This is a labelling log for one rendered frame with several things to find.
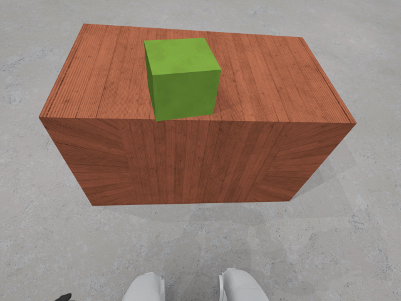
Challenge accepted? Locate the robot right thigh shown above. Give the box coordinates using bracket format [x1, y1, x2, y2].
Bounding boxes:
[217, 270, 269, 301]

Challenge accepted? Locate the pedestal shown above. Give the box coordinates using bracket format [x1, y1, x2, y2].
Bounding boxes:
[39, 23, 357, 206]

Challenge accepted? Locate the carton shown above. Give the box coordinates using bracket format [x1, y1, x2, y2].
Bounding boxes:
[144, 38, 221, 121]

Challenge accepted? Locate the robot thigh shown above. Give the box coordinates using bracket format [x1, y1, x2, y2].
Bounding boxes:
[122, 274, 165, 301]
[217, 270, 269, 301]

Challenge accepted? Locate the robot left thigh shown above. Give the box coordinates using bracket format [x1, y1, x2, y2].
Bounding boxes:
[122, 274, 165, 301]

